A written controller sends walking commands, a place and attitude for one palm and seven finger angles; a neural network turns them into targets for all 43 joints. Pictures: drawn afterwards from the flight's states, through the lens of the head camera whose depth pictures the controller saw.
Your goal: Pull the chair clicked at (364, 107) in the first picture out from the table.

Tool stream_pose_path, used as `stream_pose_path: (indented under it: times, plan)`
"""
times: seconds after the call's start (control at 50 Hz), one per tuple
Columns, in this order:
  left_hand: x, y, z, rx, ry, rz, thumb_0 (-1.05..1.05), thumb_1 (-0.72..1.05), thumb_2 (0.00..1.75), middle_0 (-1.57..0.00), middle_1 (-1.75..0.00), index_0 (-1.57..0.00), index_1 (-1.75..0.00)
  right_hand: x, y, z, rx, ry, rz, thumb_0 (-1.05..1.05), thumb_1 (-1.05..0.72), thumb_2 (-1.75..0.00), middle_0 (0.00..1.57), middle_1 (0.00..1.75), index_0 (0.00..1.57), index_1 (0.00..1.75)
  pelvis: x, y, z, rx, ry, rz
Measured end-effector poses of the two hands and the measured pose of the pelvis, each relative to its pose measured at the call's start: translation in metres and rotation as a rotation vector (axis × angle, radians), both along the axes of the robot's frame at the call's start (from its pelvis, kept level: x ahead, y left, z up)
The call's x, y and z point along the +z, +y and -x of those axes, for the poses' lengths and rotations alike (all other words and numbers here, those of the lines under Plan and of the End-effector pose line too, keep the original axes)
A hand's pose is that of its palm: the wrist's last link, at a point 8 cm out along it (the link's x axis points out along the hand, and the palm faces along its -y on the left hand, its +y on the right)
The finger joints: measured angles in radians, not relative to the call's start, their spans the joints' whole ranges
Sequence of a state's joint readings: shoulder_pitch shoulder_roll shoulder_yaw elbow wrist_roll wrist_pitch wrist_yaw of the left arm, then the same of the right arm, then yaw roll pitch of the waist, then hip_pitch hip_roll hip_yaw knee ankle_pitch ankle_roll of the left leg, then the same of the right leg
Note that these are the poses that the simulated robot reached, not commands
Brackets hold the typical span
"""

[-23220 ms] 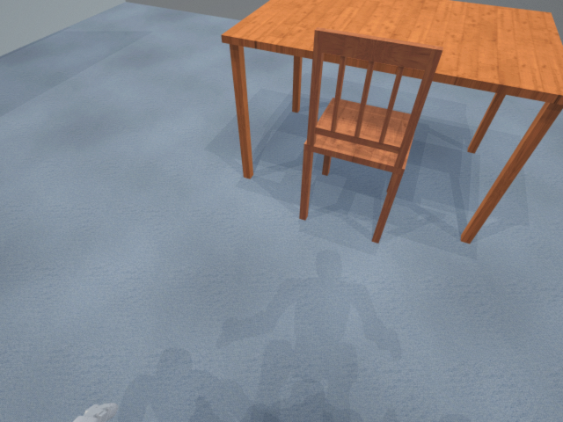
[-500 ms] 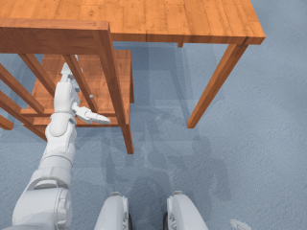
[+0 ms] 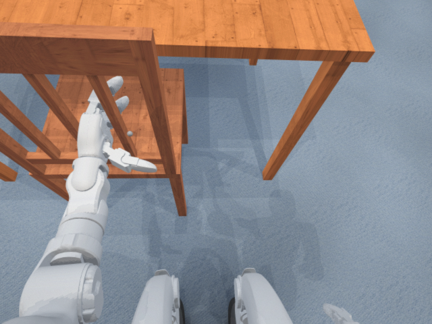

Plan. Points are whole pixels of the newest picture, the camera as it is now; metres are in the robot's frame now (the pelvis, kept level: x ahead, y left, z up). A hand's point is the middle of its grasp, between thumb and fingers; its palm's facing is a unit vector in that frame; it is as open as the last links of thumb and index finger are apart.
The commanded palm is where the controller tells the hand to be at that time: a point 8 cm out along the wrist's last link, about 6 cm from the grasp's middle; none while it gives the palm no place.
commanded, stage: hook a spindle and tug to test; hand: left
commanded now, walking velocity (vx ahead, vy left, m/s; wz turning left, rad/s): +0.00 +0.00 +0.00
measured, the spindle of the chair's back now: (70, 122) +0.49 +0.26 +0.01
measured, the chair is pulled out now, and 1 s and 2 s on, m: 0.00 0.01 0.12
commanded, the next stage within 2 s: step backward, pulling the chair out in 1.20 s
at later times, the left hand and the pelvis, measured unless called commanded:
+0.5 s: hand (126, 132) +0.45 +0.15 +0.03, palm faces +0.00 -1.00 -0.03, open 6.9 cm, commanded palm +0.43 +0.19 +0.03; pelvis +0.00 +0.00 +0.00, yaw +0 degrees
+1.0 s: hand (127, 138) +0.44 +0.14 +0.03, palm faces -0.02 -1.00 -0.02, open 5.1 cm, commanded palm +0.40 +0.19 +0.03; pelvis +0.02 +0.00 +0.01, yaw -1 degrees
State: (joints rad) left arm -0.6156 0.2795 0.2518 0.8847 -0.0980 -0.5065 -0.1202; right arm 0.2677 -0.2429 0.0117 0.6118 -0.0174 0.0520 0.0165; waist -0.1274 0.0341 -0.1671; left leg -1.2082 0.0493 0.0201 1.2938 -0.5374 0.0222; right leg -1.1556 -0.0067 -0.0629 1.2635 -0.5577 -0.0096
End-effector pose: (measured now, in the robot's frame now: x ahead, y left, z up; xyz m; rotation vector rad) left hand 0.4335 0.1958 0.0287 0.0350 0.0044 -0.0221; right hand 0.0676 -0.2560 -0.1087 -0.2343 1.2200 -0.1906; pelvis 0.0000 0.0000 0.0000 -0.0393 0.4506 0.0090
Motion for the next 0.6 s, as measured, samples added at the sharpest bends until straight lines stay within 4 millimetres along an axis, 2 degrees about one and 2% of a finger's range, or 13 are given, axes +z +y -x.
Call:
stream_pose_path:
  times: [0.14, 0.32, 0.42, 0.6]
  plan:
    - [0.0016, 0.0030, -0.0008, 0.005, 0.003, -0.004, -0.01, -0.43, 0.34, -0.30, -0.82, -0.30, -0.82, -0.0007, -0.0006, 0.0012, -0.007, 0.002, -0.003, 0.01, -0.91, -0.90, 0.21, 0.30, 0.21, 0.30, -0.0001, -0.0010, -0.0002, -0.001, 0.000, 0.000]
    - [0.0021, 0.0049, 0.0021, 0.019, 0.010, 0.009, -0.01, -0.06, 0.49, -0.44, -1.26, -0.42, -1.26, 0.0006, -0.0001, 0.0007, 0.002, 0.003, -0.004, 0.01, -0.91, -0.90, 0.21, 0.30, 0.21, 0.30, 0.0014, -0.0011, -0.0002, 0.005, -0.004, 0.001]
    - [0.0015, 0.0053, 0.0006, 0.022, 0.000, 0.005, 0.00, 0.20, 0.61, -0.48, -1.37, -0.46, -1.37, -0.0008, -0.0012, 0.0008, 0.007, 0.009, 0.001, 0.01, -0.91, -0.90, 0.21, 0.30, 0.21, 0.30, -0.0002, -0.0006, 0.0003, 0.008, 0.001, 0.003]
    - [0.0017, 0.0053, -0.0009, 0.017, 0.007, 0.006, 0.01, 0.67, 0.81, -0.48, -1.41, -0.47, -1.44, -0.0001, 0.0002, 0.0013, 0.000, 0.017, -0.002, 0.01, -0.91, -0.90, 0.21, 0.30, 0.21, 0.30, 0.0008, 0.0010, -0.0013, 0.006, 0.002, 0.004]
